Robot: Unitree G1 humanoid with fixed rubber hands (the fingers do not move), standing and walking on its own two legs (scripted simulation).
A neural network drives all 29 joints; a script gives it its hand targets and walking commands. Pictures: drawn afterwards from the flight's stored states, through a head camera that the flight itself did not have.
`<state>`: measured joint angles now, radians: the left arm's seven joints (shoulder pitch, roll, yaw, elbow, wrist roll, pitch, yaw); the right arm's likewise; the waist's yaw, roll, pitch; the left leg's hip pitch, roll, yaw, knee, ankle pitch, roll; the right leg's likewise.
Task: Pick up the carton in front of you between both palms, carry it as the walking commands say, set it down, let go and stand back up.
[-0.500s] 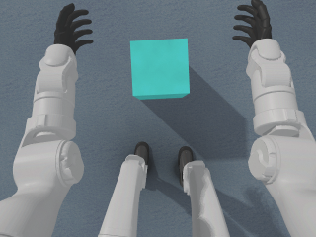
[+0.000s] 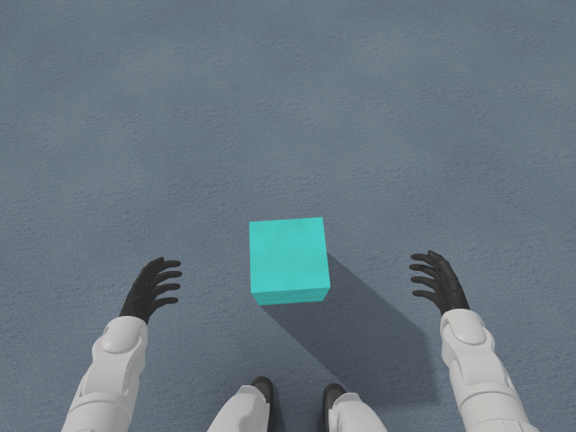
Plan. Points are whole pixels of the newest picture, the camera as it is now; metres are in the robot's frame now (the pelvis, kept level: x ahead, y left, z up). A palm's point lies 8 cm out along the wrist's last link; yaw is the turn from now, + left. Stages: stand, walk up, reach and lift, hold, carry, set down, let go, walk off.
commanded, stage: let go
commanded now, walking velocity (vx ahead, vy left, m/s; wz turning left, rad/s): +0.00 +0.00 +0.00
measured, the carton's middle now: (288, 264) +0.48 +0.04 -0.62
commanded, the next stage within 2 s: stand in 0.76 s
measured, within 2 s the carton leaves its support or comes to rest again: neither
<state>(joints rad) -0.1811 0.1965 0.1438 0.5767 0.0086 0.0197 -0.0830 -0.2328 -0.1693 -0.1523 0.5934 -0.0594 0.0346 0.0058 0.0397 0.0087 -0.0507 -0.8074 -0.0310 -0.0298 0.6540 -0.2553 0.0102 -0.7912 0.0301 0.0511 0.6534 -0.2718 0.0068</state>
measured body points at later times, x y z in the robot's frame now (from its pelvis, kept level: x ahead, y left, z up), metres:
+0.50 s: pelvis +0.03 -0.01 +0.03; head +0.04 -0.01 +0.48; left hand +0.20 +0.22 -0.05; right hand +0.20 -0.25 -0.05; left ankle +0.01 +0.11 -0.71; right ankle +0.00 -0.12 -0.71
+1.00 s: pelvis +0.04 +0.00 +0.02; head +0.04 +0.01 +0.47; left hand +0.19 +0.29 -0.07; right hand +0.18 -0.29 -0.06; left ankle +0.01 +0.11 -0.71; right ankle +0.00 -0.12 -0.71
